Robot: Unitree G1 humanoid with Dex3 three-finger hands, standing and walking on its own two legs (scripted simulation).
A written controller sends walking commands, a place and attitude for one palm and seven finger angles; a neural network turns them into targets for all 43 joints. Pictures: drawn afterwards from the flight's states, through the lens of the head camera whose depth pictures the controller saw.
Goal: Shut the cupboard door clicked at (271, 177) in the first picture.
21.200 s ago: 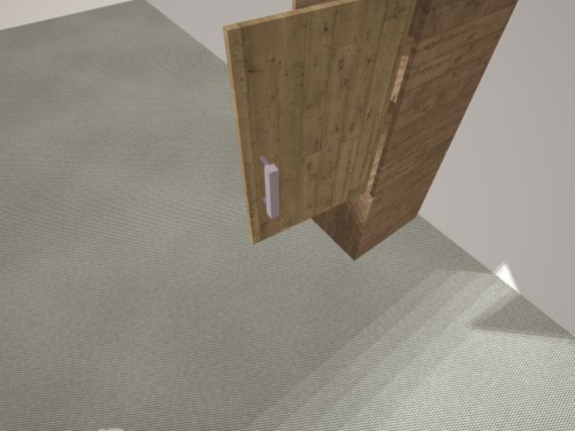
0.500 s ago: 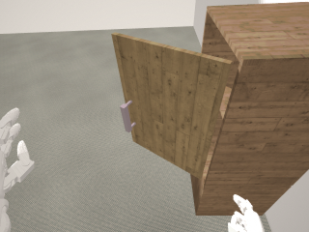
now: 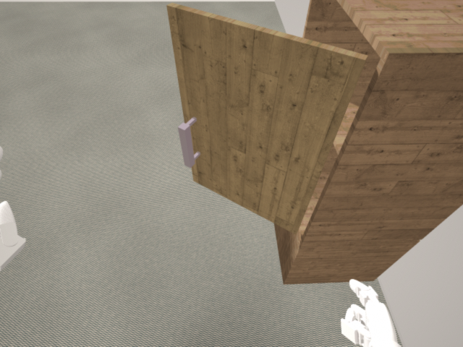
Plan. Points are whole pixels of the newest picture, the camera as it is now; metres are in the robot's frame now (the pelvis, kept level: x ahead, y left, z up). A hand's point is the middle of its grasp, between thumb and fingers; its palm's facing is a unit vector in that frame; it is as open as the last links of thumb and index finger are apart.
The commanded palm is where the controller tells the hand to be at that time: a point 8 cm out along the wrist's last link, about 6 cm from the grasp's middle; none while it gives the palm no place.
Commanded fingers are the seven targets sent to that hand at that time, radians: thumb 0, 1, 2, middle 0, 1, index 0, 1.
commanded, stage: step back with the hand held close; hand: left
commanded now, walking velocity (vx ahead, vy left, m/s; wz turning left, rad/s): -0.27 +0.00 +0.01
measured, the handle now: (191, 142) +0.66 +0.16 -0.10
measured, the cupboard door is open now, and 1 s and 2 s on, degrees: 56 56 56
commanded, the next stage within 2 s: stop stepping back and stand still in 0.62 s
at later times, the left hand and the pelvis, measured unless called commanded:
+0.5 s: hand out of the picture +0.11 +0.25 +0.17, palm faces +0.47 -0.77 -0.44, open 7.4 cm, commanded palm +0.04 +0.29 +0.18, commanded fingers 0.00 0.90 0.90 -0.20 -0.30 -0.20 -0.30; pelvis -0.09 -0.02 -0.01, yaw +2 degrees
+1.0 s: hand out of the picture -0.05 +0.31 +0.18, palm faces +0.68 -0.69 -0.23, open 7.4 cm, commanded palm -0.12 +0.31 +0.18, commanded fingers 0.00 0.90 0.90 -0.20 -0.30 -0.20 -0.30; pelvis -0.22 +0.00 -0.02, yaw +7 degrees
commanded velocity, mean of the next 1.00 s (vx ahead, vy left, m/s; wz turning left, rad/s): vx -0.18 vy -0.02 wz -0.03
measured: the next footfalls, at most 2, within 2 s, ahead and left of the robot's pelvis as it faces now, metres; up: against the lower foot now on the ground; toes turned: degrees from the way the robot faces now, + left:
left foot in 0.90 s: -0.14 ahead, +0.13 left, +0.00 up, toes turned +7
right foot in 1.18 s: -0.26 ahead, -0.09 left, +0.00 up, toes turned +3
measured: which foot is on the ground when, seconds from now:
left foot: down 0.00-0.72, up 0.74-0.88, down 0.90-1.00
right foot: down 0.00-0.90, up 0.92-1.00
